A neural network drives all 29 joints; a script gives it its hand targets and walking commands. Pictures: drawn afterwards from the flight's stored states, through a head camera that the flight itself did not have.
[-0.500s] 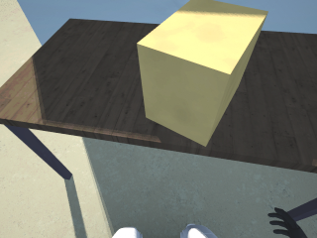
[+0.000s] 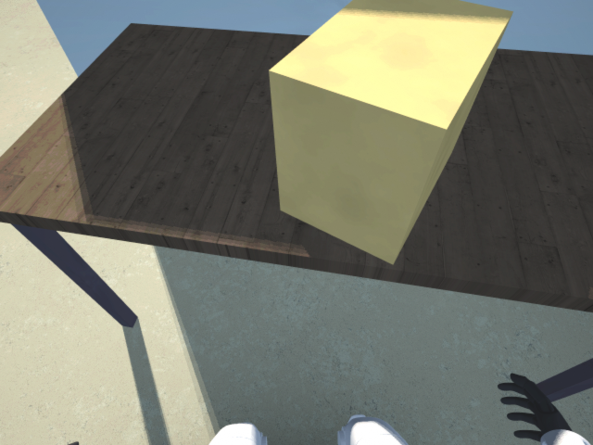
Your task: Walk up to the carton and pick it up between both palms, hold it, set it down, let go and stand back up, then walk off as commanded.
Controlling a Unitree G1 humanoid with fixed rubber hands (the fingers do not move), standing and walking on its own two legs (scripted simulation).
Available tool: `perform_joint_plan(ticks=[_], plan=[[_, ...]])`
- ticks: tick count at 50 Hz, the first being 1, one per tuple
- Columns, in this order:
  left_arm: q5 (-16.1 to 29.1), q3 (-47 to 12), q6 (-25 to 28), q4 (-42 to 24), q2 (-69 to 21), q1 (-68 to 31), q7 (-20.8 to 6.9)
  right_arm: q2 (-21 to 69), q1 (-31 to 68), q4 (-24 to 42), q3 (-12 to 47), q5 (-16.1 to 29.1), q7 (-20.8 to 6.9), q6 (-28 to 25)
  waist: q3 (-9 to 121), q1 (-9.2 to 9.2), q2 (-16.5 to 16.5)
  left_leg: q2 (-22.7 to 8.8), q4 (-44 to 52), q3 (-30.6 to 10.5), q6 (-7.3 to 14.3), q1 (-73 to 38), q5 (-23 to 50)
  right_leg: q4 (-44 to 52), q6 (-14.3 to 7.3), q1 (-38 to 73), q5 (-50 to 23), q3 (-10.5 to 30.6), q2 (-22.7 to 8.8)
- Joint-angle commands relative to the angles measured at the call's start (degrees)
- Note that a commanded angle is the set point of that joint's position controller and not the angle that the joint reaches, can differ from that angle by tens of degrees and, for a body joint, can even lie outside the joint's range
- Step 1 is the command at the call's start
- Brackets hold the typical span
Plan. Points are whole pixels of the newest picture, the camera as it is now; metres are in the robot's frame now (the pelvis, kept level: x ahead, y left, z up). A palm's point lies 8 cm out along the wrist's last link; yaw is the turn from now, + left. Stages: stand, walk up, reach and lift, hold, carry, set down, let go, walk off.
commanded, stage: walk up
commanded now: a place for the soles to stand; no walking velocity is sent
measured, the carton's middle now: (383, 122) +0.57 -0.13 +0.09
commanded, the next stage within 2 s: none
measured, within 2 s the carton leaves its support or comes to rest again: neither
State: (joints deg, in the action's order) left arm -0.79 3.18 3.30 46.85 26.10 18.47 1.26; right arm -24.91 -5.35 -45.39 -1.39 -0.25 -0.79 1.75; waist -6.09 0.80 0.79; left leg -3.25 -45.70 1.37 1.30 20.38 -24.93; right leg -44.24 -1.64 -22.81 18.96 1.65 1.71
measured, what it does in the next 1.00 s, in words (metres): stands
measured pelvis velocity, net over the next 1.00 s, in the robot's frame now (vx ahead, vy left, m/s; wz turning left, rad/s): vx -0.03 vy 0.01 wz -0.02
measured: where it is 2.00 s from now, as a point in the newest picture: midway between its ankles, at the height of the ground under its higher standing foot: outside the picture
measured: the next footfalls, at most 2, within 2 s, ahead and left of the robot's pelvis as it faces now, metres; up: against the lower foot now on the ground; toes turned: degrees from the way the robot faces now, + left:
none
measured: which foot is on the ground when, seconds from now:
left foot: down 0.00-1.00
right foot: down 0.00-1.00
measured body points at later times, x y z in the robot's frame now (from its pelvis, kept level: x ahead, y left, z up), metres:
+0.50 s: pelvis -0.02 +0.00 +0.00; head +0.00 -0.01 +0.44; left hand +0.06 +0.35 -0.09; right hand +0.11 -0.32 -0.10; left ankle +0.01 +0.14 -0.71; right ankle +0.04 -0.11 -0.71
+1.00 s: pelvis -0.03 +0.01 +0.00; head +0.00 +0.00 +0.45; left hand +0.05 +0.35 -0.09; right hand +0.10 -0.31 -0.10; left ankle +0.00 +0.14 -0.71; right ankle +0.04 -0.11 -0.71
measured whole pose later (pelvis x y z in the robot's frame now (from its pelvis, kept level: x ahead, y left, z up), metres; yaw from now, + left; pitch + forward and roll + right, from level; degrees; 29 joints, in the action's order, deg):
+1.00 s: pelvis -0.03 +0.01 +0.00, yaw -1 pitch -3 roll +0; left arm -0.8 3.2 3.4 46.9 26.3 18.0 1.0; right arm -24.9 -7.9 -45.4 -1.4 -0.2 -0.8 1.4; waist -5.6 0.8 1.3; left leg -3.4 -47.0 1.5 1.0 21.0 -23.9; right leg -45.0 -1.4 -24.2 18.1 2.6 1.8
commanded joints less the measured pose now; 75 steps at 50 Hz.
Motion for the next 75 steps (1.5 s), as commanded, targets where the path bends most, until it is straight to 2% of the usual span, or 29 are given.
perform_joint_plan(ticks=[1, 3, 6, 8, 10, 15, 19, 22, 24, 25, 27, 32, 33, 36, 38, 39, 41, 43, 47, 51, 54, 55, 57, 59, 64, 67, 70, 72, 75], plan=[[0.73, 1.39, 0.46, -4.30, 9.73, -4.07, 0.43, -14.04, -3.02, 0.33, -5.59, -1.23, 0.89, -2.49, 6.66, 2.62, 4.07, -8.77, 17.07, -12.69, 6.25, -12.35, 0.28, 2.85, -1.79, -11.95, -11.02, 11.87, -2.97], [0.89, 2.18, 0.10, -3.61, 10.72, -1.49, 0.73, -16.12, 1.28, 1.88, -5.63, -0.95, 0.45, -2.65, 4.01, 0.01, 8.77, -19.04, 23.80, -19.34, 13.05, -3.83, 0.67, -8.20, 0.12, -7.05, 7.51, 0.06, 1.79], [0.85, 2.05, 0.78, -1.29, 9.36, 5.06, 0.01, -14.34, 6.39, 3.64, -5.15, -0.67, 0.05, -1.90, 5.20, -3.98, 11.36, -12.13, 13.41, -8.26, 8.98, -1.42, 8.98, 4.10, -1.07, 2.63, 2.55, 0.62, 0.35], [-0.90, 3.21, 1.79, -1.98, 13.97, 4.03, 0.17, -9.51, 4.34, 4.28, -4.21, 0.16, 0.06, -0.67, 5.51, -1.68, -5.44, -1.06, -3.84, 0.49, 1.76, 4.41, -1.02, 16.90, -5.64, 3.13, -7.42, 26.26, -10.03], [-0.90, 4.02, 1.73, -3.29, 18.72, 0.62, 0.41, -10.87, 1.95, 3.09, -4.76, 0.27, 0.53, 0.24, 4.72, -0.45, -4.24, 1.60, -9.40, -5.12, 1.01, 5.95, -13.87, 22.75, -11.16, 0.85, 2.16, 39.05, -16.83], [-0.07, 2.56, 0.48, -3.32, 12.62, -3.82, 0.56, -10.18, -3.16, -0.48, -5.20, -0.32, 0.31, -1.45, 5.72, 2.09, -5.37, 2.61, 8.80, -1.75, 2.24, -8.96, -0.40, 14.06, -6.28, -6.41, -8.53, 22.44, -9.01], [0.60, 2.05, -0.08, -3.43, 10.58, -2.93, 0.48, -16.50, 0.64, 2.43, -6.29, -1.38, 0.36, -2.66, 2.75, 0.98, 9.90, -18.80, 26.22, -22.69, 12.29, -4.16, -9.94, -9.52, -0.23, -10.59, 9.32, 1.59, 2.44], [0.70, 2.65, 0.39, -2.28, 10.48, 3.41, -0.21, -15.43, 5.40, 4.07, -5.53, -1.25, 0.21, -2.32, 2.60, -2.96, 10.00, -13.67, 17.24, -10.19, 10.47, -1.05, 2.69, -0.40, -0.62, -1.36, 5.86, -1.84, 0.54], [-0.18, 3.06, 1.27, -1.06, 11.79, 5.25, -0.14, -12.01, 3.88, 4.83, -4.89, -0.41, -0.10, -1.18, 4.12, -2.78, 3.56, -6.53, 4.91, -3.62, 5.05, 2.74, 4.05, 9.81, -2.41, 3.67, -3.71, 8.61, -1.40], [-1.24, 3.34, 1.80, -1.81, 15.05, 3.83, 0.27, -9.59, 3.39, 4.78, -4.51, 0.09, 0.04, -0.36, 4.82, -1.72, -7.77, 0.03, -6.43, -0.19, 1.44, 8.16, -4.24, 18.80, -5.92, 3.70, -2.53, 29.82, -11.05], [-0.93, 4.10, 1.74, -3.23, 18.76, 0.41, 0.47, -11.61, 0.36, 3.38, -4.91, 0.10, 0.68, 0.40, 3.83, -0.56, -5.97, 1.40, -10.03, -5.50, 1.41, 7.64, -13.89, 22.28, -11.67, 0.79, 5.60, 38.50, -16.02], [0.21, 2.22, 0.41, -3.60, 12.03, -4.20, 0.63, -10.44, -4.43, -0.52, -5.28, -0.19, 0.68, -1.63, 5.57, 2.30, -3.58, 2.07, 9.41, -1.76, 2.14, -10.37, 0.40, 13.09, -6.28, -6.93, -12.38, 22.50, -8.49], [0.55, 1.48, 0.29, -4.12, 10.79, -5.17, 0.43, -11.99, -4.82, 0.51, -5.66, -0.75, 0.94, -2.13, 6.27, 3.26, -0.46, -4.20, 13.23, -9.66, 4.31, -11.69, -1.21, 8.27, -4.00, -11.09, -10.66, 18.51, -5.97], [0.84, 1.94, 0.19, -3.43, 11.07, -1.63, 0.56, -16.18, 0.83, 2.86, -5.66, -1.08, 0.48, -2.75, 2.98, -0.14, 8.91, -18.91, 23.47, -20.44, 12.78, -3.38, -2.26, -8.15, -0.23, -8.17, 7.58, 0.94, 1.92], [0.48, 2.48, 0.58, -1.83, 10.42, 3.05, -0.15, -15.77, 4.69, 3.83, -5.57, -0.92, 0.22, -2.26, 3.57, -3.20, 8.70, -13.35, 16.48, -11.30, 10.42, 2.38, 2.07, -1.86, -0.63, 1.50, 4.55, -0.19, 0.86], [0.39, 2.39, 1.07, -0.97, 10.42, 3.33, -0.19, -13.50, 4.96, 4.11, -4.82, -0.68, 0.28, -1.76, 3.91, -3.25, 5.46, -9.66, 10.76, -7.12, 7.29, 2.52, 3.21, 4.95, -1.74, 2.61, -1.10, 3.89, -0.05], [-0.91, 3.35, 1.71, -1.81, 15.98, 2.12, 0.18, -10.33, 3.04, 4.31, -4.31, -0.09, 0.26, -0.51, 4.25, -1.32, -7.76, 1.26, -5.82, -1.04, 1.49, 7.43, -8.31, 18.81, -7.70, 1.73, -1.63, 32.60, -12.39], [-0.86, 3.79, 1.81, -3.30, 17.71, -0.98, 0.48, -11.85, -0.89, 2.38, -5.09, 0.04, 0.64, -0.20, 4.85, -0.19, -4.97, 1.62, -7.26, -5.02, 1.37, 5.56, -13.09, 21.41, -12.06, -0.19, 4.12, 38.72, -15.63], [-0.35, 2.70, 0.49, -3.25, 13.01, -5.09, 0.40, -10.51, -4.46, -0.99, -5.26, -0.20, 0.37, -1.36, 5.42, 2.30, -5.88, 2.63, 5.36, -0.96, 2.20, -8.70, -0.55, 15.95, -5.99, -8.24, -4.42, 23.87, -8.68], [0.78, 1.79, 0.05, -3.18, 10.06, -2.38, 0.39, -16.06, -0.17, 1.82, -5.68, -1.30, 0.65, -2.69, 1.95, 0.77, 8.54, -17.30, 25.72, -21.73, 11.39, -2.67, -10.29, -7.73, -0.39, -9.97, 5.96, 2.43, 2.48], [0.72, 2.21, 0.64, -1.48, 9.88, 3.25, -0.18, -15.22, 4.89, 3.57, -5.49, -0.74, 0.25, -2.32, 3.73, -3.08, 9.84, -13.14, 16.10, -10.76, 10.14, 1.15, 3.83, -0.71, -0.64, 0.87, 4.14, -0.48, 0.97], [0.50, 2.35, 1.16, -1.03, 10.46, 4.74, -0.24, -13.79, 4.75, 3.96, -5.10, -0.58, 0.12, -1.94, 5.12, -3.19, 9.16, -9.68, 10.45, -7.13, 7.38, 0.85, 6.85, 4.14, -1.41, 2.95, -4.72, 2.59, 0.22], [-0.86, 3.37, 1.75, -1.87, 16.16, 2.92, 0.16, -10.56, 3.06, 4.37, -4.76, 0.18, 0.28, -0.38, 5.91, -1.47, -8.31, 1.68, -6.92, -1.46, 1.36, 7.32, -8.02, 18.82, -6.70, 3.74, -4.93, 33.13, -12.01], [-0.69, 4.05, 1.83, -3.25, 18.20, 0.88, 0.59, -11.12, 0.71, 3.48, -4.93, 0.10, 0.74, -0.17, 5.97, -0.85, -4.66, 1.72, -8.99, -5.30, 1.34, 7.28, -14.40, 19.64, -12.32, 3.08, -2.79, 39.25, -16.04], [0.24, 2.05, 0.45, -3.67, 12.43, -4.90, 0.62, -10.89, -3.92, -0.35, -5.33, -0.20, 0.53, -1.82, 5.89, 2.64, -5.24, 0.72, 9.65, -4.02, 2.74, -9.40, -1.25, 12.14, -5.39, -7.54, -13.21, 21.66, -7.81], [1.00, 1.54, 0.24, -4.14, 9.72, -4.63, 0.70, -16.45, -2.15, 0.89, -5.69, -1.01, 0.69, -2.85, 4.63, 1.71, 8.59, -17.17, 22.97, -20.30, 11.49, -5.55, -0.84, -6.52, -0.38, -9.80, 2.42, 3.32, 2.28], [0.66, 2.36, 0.59, -1.95, 10.51, 1.48, 0.03, -15.30, 4.80, 3.36, -5.44, -0.77, 0.35, -2.41, 4.21, -2.37, 8.21, -13.56, 15.42, -10.99, 10.69, 0.04, 6.19, -2.87, -0.73, -0.28, 3.02, 0.20, 1.23], [0.06, 2.59, 1.20, -1.86, 11.38, 3.12, 0.11, -12.96, 4.57, 4.14, -4.94, -0.35, 0.24, -1.66, 6.01, -2.52, 4.30, -7.69, 7.06, -4.93, 5.70, 1.92, 5.62, 5.34, -2.89, 2.61, -9.16, 7.87, -1.49], [-0.63, 3.56, 1.53, -3.02, 17.65, 0.38, 0.36, -10.96, 1.20, 3.71, -4.58, 0.26, 0.69, -0.24, 6.36, -0.56, -7.21, 2.23, -8.10, -4.24, 1.56, 4.91, -13.64, 20.02, -11.57, 0.69, -2.38, 37.21, -14.77]])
